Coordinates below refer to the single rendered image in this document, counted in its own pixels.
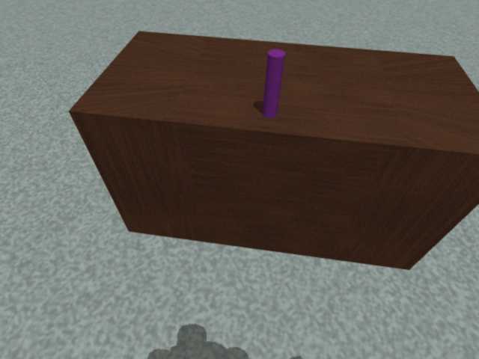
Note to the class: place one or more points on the can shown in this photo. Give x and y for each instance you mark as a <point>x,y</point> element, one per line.
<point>274,71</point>

